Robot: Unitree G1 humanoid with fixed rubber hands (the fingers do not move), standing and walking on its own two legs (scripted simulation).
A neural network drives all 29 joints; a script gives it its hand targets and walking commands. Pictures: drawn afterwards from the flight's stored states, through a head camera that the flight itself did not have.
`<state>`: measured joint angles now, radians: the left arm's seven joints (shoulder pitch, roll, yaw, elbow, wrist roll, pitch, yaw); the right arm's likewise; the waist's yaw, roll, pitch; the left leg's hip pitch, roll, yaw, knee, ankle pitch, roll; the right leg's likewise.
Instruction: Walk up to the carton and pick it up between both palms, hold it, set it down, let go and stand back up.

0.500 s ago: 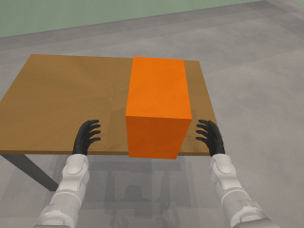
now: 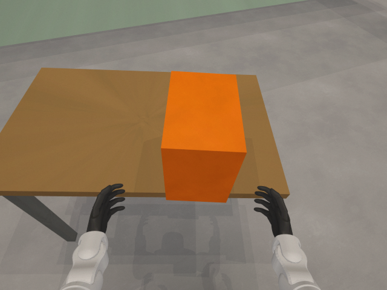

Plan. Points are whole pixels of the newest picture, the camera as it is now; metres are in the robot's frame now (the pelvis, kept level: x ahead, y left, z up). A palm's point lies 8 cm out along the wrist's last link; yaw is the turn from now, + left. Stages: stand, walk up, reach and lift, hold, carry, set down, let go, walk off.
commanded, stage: set down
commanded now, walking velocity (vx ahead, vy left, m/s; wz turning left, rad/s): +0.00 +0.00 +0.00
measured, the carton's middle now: (199, 139) +0.48 +0.01 -0.02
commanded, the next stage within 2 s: let go in 1.22 s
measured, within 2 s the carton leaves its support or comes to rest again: neither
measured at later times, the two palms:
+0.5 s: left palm (98, 248) +0.20 +0.21 -0.06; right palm (294, 256) +0.21 -0.21 -0.06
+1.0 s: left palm (92, 259) +0.18 +0.22 -0.07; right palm (300, 276) +0.17 -0.22 -0.07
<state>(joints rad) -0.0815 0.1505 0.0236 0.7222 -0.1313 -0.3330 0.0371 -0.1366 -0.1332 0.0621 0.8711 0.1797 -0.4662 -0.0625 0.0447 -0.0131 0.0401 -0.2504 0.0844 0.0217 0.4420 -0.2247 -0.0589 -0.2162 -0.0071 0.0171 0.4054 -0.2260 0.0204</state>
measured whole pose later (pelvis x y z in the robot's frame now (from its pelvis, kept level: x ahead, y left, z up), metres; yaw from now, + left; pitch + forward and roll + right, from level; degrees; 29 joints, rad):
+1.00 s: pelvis +0.01 +0.01 +0.00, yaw -1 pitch -4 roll -1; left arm 0.19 0.18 0.01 0.52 -0.01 0.08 0.02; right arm 0.14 -0.18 0.00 0.76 0.02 -0.25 0.00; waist 0.00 -0.01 0.09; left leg -0.07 0.08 0.04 0.37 -0.23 -0.05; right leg -0.04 -0.02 0.03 0.33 -0.22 0.03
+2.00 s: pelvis +0.01 +0.01 +0.00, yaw +0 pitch -2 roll +0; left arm 0.22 0.31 0.05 0.68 0.03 0.00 0.00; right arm 0.25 -0.31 -0.06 0.76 -0.03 -0.03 0.00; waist 0.00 -0.01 0.00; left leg -0.17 0.07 0.02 0.48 -0.28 -0.04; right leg -0.14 -0.03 0.02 0.46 -0.29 0.03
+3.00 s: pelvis -0.05 +0.01 +0.00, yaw +1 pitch -4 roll +0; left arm 0.32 0.38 0.01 0.90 0.01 -0.01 0.00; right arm 0.26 -0.37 -0.02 0.93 -0.01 0.00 0.02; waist 0.01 0.00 0.02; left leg -0.23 0.05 0.01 0.45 -0.16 -0.03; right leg -0.21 -0.04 0.01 0.46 -0.19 0.03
